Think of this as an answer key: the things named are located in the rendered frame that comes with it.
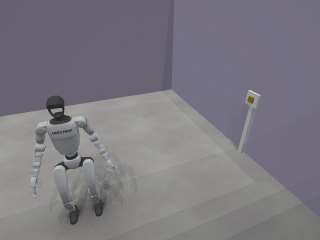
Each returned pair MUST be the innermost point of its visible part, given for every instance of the robot right upper arm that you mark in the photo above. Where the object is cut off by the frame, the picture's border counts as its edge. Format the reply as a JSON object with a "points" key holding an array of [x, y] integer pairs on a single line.
{"points": [[40, 134]]}

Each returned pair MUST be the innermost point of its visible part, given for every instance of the robot left upper arm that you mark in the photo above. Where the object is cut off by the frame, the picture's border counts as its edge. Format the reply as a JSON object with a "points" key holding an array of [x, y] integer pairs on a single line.
{"points": [[83, 123]]}

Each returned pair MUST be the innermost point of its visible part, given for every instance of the robot shin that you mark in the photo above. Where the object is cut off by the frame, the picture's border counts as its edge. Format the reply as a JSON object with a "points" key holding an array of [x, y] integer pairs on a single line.
{"points": [[70, 206], [96, 198]]}

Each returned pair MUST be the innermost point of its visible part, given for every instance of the left robot hand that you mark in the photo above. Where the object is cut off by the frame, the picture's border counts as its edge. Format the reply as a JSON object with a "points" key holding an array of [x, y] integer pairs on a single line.
{"points": [[110, 164]]}

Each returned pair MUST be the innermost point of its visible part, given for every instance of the right robot hand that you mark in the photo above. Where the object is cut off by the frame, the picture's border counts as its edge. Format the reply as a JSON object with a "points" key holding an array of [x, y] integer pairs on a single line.
{"points": [[33, 181]]}

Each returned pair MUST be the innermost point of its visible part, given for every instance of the button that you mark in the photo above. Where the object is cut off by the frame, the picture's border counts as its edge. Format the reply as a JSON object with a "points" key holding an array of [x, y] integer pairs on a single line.
{"points": [[250, 99]]}

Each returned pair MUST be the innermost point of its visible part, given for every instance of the right robot shin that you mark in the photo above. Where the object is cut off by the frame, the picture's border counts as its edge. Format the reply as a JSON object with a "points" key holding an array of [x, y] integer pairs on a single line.
{"points": [[70, 206]]}

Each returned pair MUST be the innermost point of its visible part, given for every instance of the left robot forearm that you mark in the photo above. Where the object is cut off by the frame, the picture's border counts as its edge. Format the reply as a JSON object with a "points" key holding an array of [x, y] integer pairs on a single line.
{"points": [[101, 148]]}

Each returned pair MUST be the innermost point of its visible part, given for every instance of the panel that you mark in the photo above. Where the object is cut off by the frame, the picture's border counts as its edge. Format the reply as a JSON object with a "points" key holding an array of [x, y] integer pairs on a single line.
{"points": [[249, 119]]}

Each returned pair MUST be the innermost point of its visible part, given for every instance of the right robot forearm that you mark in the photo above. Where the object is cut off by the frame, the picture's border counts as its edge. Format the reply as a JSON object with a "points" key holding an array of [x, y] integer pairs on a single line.
{"points": [[36, 163]]}

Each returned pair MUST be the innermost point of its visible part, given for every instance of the left robot shin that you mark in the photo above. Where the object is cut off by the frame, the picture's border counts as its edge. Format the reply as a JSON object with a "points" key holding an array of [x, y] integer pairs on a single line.
{"points": [[96, 198]]}

